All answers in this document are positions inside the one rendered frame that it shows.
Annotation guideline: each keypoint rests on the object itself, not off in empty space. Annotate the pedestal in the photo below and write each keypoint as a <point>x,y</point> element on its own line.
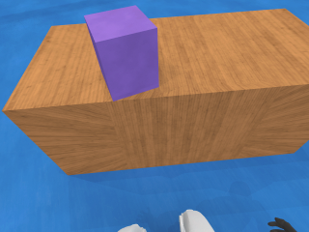
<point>230,86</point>

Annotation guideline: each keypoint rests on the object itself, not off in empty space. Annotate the robot right thigh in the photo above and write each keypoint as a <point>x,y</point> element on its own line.
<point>194,221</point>

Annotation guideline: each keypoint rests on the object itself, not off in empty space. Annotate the carton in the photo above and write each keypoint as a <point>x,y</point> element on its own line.
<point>126,44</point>

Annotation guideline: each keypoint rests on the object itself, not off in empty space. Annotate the robot right hand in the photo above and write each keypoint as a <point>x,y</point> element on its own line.
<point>281,223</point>

